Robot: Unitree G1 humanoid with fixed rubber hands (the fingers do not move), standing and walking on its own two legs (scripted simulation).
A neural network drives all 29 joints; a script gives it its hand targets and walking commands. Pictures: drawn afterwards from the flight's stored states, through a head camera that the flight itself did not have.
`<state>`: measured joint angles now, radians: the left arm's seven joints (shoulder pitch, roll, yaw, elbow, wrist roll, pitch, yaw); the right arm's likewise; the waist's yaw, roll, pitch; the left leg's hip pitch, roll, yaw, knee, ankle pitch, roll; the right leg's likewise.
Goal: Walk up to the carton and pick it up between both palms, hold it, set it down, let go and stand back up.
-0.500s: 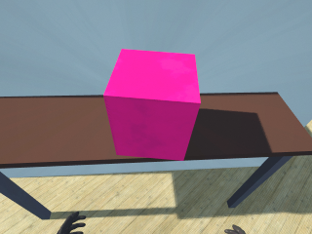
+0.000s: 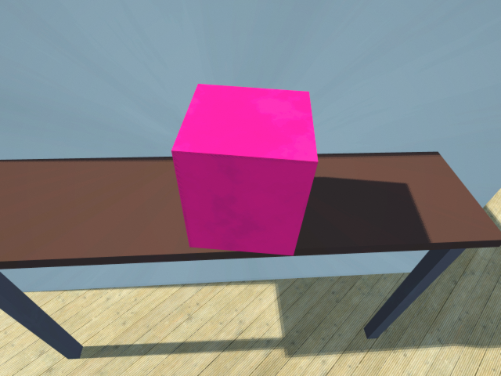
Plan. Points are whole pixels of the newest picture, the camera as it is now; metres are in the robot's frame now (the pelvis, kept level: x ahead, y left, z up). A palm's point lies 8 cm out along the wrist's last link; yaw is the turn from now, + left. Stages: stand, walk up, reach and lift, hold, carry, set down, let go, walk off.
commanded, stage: stand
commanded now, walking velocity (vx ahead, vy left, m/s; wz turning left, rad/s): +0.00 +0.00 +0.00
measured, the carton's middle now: (247, 172) +0.46 +0.02 +0.07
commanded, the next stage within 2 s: none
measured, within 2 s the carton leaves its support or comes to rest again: neither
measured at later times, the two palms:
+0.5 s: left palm out of the picture -0.07 +0.20 -0.15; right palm out of the picture -0.07 -0.20 -0.14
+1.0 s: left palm out of the picture -0.07 +0.21 -0.15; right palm out of the picture -0.07 -0.18 -0.15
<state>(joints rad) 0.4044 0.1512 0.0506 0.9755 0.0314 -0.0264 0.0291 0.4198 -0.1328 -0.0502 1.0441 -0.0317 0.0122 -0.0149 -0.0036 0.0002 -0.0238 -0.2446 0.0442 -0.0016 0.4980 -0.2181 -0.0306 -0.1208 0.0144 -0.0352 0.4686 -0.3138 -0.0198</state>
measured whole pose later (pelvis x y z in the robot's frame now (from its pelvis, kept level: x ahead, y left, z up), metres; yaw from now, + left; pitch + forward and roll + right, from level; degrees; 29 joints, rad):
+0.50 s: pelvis -0.02 +0.00 +0.00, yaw +1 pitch -2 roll -1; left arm 0.39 0.11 0.02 1.10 0.01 -0.01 0.04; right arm 0.38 -0.09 -0.02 1.13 -0.03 0.01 -0.03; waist 0.00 -0.01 0.03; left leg -0.28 0.04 -0.02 0.49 -0.18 -0.03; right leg -0.15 0.01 -0.05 0.48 -0.29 -0.02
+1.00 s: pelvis -0.04 +0.01 +0.00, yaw +0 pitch -3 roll -1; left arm 0.36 0.11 0.03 1.11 0.02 0.00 0.04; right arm 0.33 -0.08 -0.01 1.14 -0.02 0.01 -0.03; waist 0.00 -0.01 0.04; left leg -0.27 0.02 0.00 0.48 -0.15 -0.01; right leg -0.17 -0.01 -0.04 0.49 -0.27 0.00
